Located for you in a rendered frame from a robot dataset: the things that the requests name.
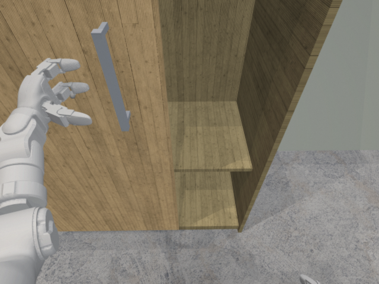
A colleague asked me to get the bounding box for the left robot forearm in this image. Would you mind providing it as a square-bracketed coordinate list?
[0, 107, 49, 215]

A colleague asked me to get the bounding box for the robot left hand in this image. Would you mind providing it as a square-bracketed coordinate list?
[17, 58, 92, 127]

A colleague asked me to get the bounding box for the handle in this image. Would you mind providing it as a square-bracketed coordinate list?
[91, 22, 131, 131]

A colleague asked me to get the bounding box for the robot left upper arm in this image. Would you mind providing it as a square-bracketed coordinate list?
[0, 207, 59, 284]

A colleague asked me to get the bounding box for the wardrobe door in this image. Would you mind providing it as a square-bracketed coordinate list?
[0, 0, 179, 231]

